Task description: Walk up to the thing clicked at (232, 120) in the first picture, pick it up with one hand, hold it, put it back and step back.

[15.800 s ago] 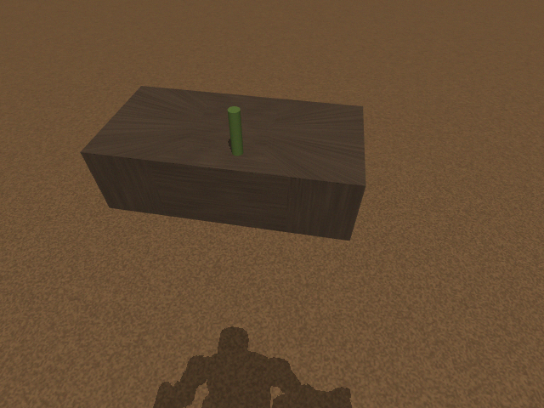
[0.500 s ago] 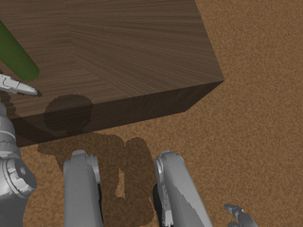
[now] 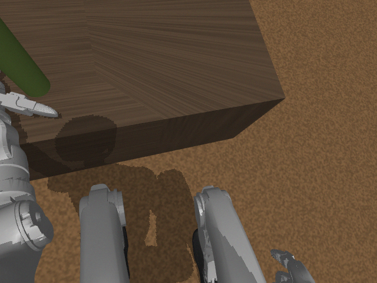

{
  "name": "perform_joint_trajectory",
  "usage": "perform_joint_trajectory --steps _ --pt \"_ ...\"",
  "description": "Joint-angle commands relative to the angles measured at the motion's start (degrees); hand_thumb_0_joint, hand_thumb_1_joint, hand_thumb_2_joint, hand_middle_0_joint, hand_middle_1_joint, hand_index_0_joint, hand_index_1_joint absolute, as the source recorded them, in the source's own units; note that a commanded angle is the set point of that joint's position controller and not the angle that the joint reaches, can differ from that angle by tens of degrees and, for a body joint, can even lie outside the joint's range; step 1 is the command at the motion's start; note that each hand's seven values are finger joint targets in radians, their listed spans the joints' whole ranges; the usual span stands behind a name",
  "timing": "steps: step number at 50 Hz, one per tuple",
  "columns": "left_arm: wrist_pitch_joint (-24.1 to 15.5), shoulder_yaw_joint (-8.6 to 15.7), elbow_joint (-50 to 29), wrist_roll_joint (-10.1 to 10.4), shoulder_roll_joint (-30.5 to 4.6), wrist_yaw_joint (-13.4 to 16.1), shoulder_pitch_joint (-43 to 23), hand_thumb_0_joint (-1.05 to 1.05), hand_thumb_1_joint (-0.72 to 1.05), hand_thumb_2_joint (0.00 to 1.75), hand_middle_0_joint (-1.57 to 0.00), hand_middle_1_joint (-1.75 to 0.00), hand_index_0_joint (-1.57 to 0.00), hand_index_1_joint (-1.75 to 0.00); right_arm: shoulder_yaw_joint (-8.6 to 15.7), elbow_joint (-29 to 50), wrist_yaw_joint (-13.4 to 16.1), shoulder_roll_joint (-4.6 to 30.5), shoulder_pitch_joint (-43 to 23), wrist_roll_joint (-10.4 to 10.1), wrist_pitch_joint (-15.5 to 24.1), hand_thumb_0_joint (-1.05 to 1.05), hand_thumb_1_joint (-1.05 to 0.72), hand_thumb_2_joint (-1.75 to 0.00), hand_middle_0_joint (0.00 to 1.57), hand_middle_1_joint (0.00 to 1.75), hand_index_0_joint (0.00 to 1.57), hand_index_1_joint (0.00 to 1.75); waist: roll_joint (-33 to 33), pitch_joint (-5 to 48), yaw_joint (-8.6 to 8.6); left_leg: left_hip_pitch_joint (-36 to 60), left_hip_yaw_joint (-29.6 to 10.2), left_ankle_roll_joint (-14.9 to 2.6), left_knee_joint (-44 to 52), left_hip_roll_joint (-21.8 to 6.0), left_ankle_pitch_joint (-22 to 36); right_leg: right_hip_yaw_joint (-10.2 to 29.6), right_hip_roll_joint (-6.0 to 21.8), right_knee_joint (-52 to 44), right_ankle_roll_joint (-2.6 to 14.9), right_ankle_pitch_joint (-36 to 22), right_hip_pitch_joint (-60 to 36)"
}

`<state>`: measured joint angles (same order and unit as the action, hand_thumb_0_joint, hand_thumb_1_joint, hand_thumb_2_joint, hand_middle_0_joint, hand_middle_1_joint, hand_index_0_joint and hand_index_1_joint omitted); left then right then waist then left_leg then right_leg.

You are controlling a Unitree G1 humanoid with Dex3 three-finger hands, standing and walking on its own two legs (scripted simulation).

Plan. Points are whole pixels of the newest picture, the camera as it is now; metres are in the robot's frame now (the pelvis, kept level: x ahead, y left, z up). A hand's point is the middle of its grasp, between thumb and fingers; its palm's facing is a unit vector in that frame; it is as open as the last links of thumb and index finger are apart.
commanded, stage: close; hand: left
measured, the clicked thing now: (7, 53) +0.51 +0.31 +0.03
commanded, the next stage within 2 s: settle in 0.70 s
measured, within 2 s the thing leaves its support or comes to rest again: leaves its support in 1.02 s
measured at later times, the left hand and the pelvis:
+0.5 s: hand (20, 74) +0.49 +0.31 -0.01, palm faces +0.32 -0.95 +0.00, open 12.8 cm; pelvis +0.00 +0.00 -0.01, yaw +0 degrees
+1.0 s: hand (28, 76) +0.49 +0.30 -0.01, palm faces +0.28 -0.96 -0.02, open 6.9 cm; pelvis +0.00 +0.00 -0.01, yaw +0 degrees
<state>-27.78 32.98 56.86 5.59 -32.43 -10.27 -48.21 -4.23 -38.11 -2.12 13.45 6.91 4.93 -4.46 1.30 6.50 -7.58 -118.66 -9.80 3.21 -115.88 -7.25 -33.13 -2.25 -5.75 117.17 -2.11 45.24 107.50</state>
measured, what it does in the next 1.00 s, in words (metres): stands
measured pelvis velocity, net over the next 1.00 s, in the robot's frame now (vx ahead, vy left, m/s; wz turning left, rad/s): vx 0.00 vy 0.00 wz -0.01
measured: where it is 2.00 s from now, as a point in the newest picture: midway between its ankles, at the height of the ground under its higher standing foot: (164, 268)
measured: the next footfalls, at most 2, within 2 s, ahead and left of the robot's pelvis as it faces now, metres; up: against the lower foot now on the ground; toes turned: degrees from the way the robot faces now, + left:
none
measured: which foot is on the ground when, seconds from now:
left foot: down 0.00-1.00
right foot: down 0.00-1.00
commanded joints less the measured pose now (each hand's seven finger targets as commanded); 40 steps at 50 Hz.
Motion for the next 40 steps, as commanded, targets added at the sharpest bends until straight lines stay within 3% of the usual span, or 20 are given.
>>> perform_joint_trajectory --steps 1,2,4,5,7,12,14,16,20,22,23,27,29,31,32,34,36,38,40 --pt "-4.06 -0.26 -14.83 0.01 -17.65 -0.51 -23.18 0.0 -0.51 0.12 -0.3 -0.21 -0.3 -0.2 4.08 1.85 0.89 12.57 9.8 0.74 0.49 0.0 -0.94 -0.9 0.2 0.3 0.2 0.3 -16.87 42.12 1.04 40.5 3.99 -3.94 9.14 0.51 9.66 -3.45 0.0 -15.02 3.85 -17.08 -9.73" --pt "-3.63 -1.28 -12.92 -0.15 -16.11 -0.54 -23.02 0.0 -0.52 0.13 -0.32 -0.23 -0.33 -0.22 3.96 1.76 0.9 12.35 9.9 0.77 0.35 0.0 -0.94 -0.9 0.2 0.3 0.2 0.3 -17.81 41.08 0.35 40.6 3.69 -3.74 9.68 0.53 8.66 -3.72 0.12 -14.76 3.96 -16.19 -8.73" --pt "-2.77 -2.19 -11.62 0.08 -15.02 -0.52 -21.51 0.0 -0.51 0.16 -0.36 -0.27 -0.37 -0.26 3.99 2.05 1.11 12.37 9.28 0.53 0.32 0.0 -0.94 -0.9 0.2 0.3 0.2 0.3 -17.4 39.32 0.77 39.77 3.97 -3.73 10.32 0.63 6.18 -3.46 0.02 -15.88 4.09 -14.16 -8.12" --pt "-2.43 -2.86 -11.05 0.29 -13.57 -0.61 -21.73 0.0 -0.5 0.17 -0.37 -0.28 -0.38 -0.27 4.14 2.09 1.13 12.67 9.81 0.44 0.31 0.0 -0.94 -0.9 0.2 0.3 0.2 0.3 -16.95 38.45 -0.26 39.18 3.67 -3.68 10.32 0.61 5.42 -3.8 0.16 -15.77 4.06 -13.78 -7.49" --pt "-1.99 -0.82 -11.15 0.37 -16.24 -0.47 -19.08 0.0 -0.48 0.18 -0.4 -0.3 -0.41 -0.29 3.92 2.18 1.23 12.87 9.56 0.21 0.19 0.0 -0.94 -0.9 0.2 0.3 0.2 0.3 -16.06 38.3 1.44 38.16 3.92 -3.79 9.98 0.78 6.69 -3.68 0.1 -15.47 3.98 -14.68 -8.52" --pt "-1.56 0.59 -10.54 1.12 -15.41 -0.06 -16.18 0.0 -0.42 0.27 -0.49 -0.39 -0.5 -0.38 3.91 2.65 1.19 12.84 9.73 -0.36 -0.05 0.0 -0.93 -0.9 0.2 0.3 0.2 0.3 -13.06 37.91 1.47 36.19 3.95 -4.21 9.26 0.88 8.59 -4.02 0.11 -15.06 3.67 -16.29 -10.0" --pt "-2.09 1.19 -13.29 1.4 -16.85 -0.01 -17.53 0.0 -0.37 0.31 -0.54 -0.44 -0.55 -0.43 3.97 2.75 1.4 12.77 9.39 -0.51 -0.19 0.0 -0.94 -0.9 0.2 0.3 0.2 0.3 -13.06 39.02 1.71 35.98 4.27 -4.4 9.09 0.97 8.6 -3.62 0.0 -15.68 3.58 -16.27 -10.61" --pt "-2.36 -0.45 -13.05 1.35 -14.46 -0.17 -17.89 0.0 -0.33 0.37 -0.58 -0.5 -0.6 -0.49 4.13 2.5 1.48 12.61 9.46 -0.51 -0.1 0.0 -0.93 -0.9 0.2 0.3 0.2 0.3 -13.07 37.87 0.67 35.95 4.07 -4.32 9.35 0.9 7.66 -3.76 0.02 -15.65 3.6 -15.75 -9.69" --pt "-3.19 -0.33 -12.86 0.66 -17.06 -0.36 -20.72 0.0 -0.23 0.45 -0.67 -0.59 -0.68 -0.57 4.13 1.75 1.56 12.86 9.96 -0.22 0.22 0.0 -0.93 -0.9 0.2 0.3 0.2 0.3 -12.56 37.3 0.0 34.36 4.48 -4.57 8.08 0.84 8.08 -3.39 -0.04 -15.71 3.36 -16.64 -10.13" --pt "-3.2 -1.84 -11.01 0.66 -14.85 -0.71 -20.39 0.0 -0.22 0.47 -0.7 -0.61 -0.71 -0.6 3.76 1.64 1.41 12.34 9.53 -0.08 0.42 0.0 -0.93 -0.9 0.2 0.3 0.2 0.3 -13.19 36.05 -0.54 34.41 4.49 -4.42 8.1 0.8 7.08 -3.39 -0.01 -15.41 3.49 -15.57 -8.93" --pt "-3.36 -0.75 -11.3 0.87 -16.66 -0.81 -21.03 0.0 -0.21 0.5 -0.72 -0.64 -0.73 -0.63 3.68 1.6 1.45 12.6 9.67 0.0 0.4 0.0 -0.93 -0.9 0.2 0.3 0.2 0.3 -12.9 36.47 -0.16 33.5 4.6 -4.51 7.74 0.84 6.71 -3.22 -0.1 -15.63 3.41 -15.23 -9.45" --pt "-2.95 -1.25 -10.16 0.63 -16.75 -1.4 -20.85 0.0 -0.09 0.61 -0.82 -0.75 -0.83 -0.74 3.55 1.87 1.35 13.03 9.58 0.06 0.24 0.0 -0.92 -0.9 0.2 0.3 0.2 0.3 -15.92 36.39 0.25 36.24 3.86 -3.92 8.8 0.73 4.84 -4.0 -0.03 -14.23 4.02 -12.87 -6.3" --pt "-2.53 -1.02 -8.29 0.63 -16.5 -1.43 -18.45 0.0 -0.04 0.67 -0.88 -0.82 -0.9 -0.81 3.33 2.22 1.33 13.07 9.35 0.1 0.06 0.0 -0.91 -0.9 0.2 0.3 0.2 0.3 -13.75 36.07 0.71 34.17 4.41 -4.17 8.14 0.87 5.74 -3.86 -0.19 -14.94 3.69 -13.78 -8.51" --pt "-2.58 -0.66 -10.04 1.11 -16.47 -1.37 -19.18 0.0 0.0 0.72 -0.94 -0.88 -0.95 -0.86 3.3 2.71 1.22 12.97 9.15 -0.05 0.11 0.0 -0.92 -0.9 0.2 0.3 0.2 0.3 -13.49 36.81 0.78 33.45 4.42 -4.14 8.06 0.98 5.56 -3.92 -0.19 -14.71 3.72 -13.44 -8.72" --pt "-2.56 0.1 -11.87 1.48 -17.02 -1.45 -19.4 0.0 0.06 0.76 -0.98 -0.91 -1.0 -0.9 3.44 2.84 1.2 13.12 9.57 -0.05 0.08 0.0 -0.92 -0.9 0.2 0.3 0.2 0.3 -14.04 39.74 1.67 35.39 4.65 -4.22 7.6 0.93 7.75 -3.7 -0.24 -14.67 3.63 -15.26 -9.99" --pt "-2.38 -0.74 -12.69 1.51 -15.72 -1.3 -19.96 0.0 0.08 0.82 -1.06 -0.99 -1.07 -0.98 3.72 2.85 1.22 13.4 9.72 -0.11 0.04 0.0 -0.92 -0.9 0.2 0.3 0.2 0.3 -13.94 40.85 0.87 36.92 4.31 -4.27 7.42 0.8 8.73 -4.03 -0.23 -14.29 3.57 -16.23 -9.98" --pt "-2.4 -0.76 -14.45 1.19 -16.26 -0.9 -20.5 0.0 0.15 0.87 -1.11 -1.05 -1.13 -1.03 3.76 2.35 1.16 13.21 9.78 -0.05 0.06 0.0 -0.92 -0.9 0.2 0.3 0.2 0.3 -15.52 41.09 1.37 37.75 4.13 -4.06 7.44 0.73 9.72 -4.16 -0.18 -13.35 3.73 -17.15 -9.4" --pt "-2.08 -1.95 -12.91 0.68 -14.36 -0.66 -19.08 0.0 0.22 0.91 -1.16 -1.09 -1.18 -1.08 3.89 1.98 1.11 13.07 10.02 0.06 0.03 0.0 -0.91 -0.89 0.2 0.3 0.2 0.3 -15.12 39.41 0.54 37.33 4.07 -4.1 7.15 0.6 10.39 -4.32 -0.22 -13.37 3.64 -17.87 -8.98" --pt "-1.9 -1.66 -12.21 0.51 -14.61 -0.43 -17.53 0.0 0.25 0.94 -1.19 -1.12 -1.2 -1.1 3.87 1.98 1.13 12.89 10.09 0.09 -0.1 0.0 -0.9 -0.89 0.2 0.3 0.2 0.3 -13.6 38.68 0.79 35.02 4.42 -4.33 6.81 0.72 10.46 -4.09 -0.24 -13.91 3.4 -18.36 -10.6"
